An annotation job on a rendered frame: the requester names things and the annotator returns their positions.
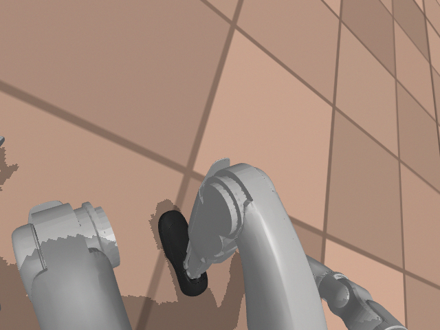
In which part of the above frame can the right robot arm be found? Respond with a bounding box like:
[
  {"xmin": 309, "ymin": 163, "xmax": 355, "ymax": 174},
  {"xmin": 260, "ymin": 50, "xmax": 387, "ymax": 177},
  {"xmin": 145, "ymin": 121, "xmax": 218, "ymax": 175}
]
[{"xmin": 318, "ymin": 272, "xmax": 407, "ymax": 330}]

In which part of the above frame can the right robot foot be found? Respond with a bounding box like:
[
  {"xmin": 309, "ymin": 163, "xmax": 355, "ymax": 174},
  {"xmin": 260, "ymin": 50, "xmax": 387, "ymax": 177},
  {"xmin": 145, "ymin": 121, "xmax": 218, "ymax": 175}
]
[{"xmin": 158, "ymin": 210, "xmax": 208, "ymax": 296}]

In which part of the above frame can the right robot hand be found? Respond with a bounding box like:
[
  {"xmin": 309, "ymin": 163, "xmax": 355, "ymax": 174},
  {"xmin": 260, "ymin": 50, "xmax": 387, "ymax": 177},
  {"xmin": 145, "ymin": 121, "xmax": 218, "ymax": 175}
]
[{"xmin": 306, "ymin": 255, "xmax": 334, "ymax": 288}]

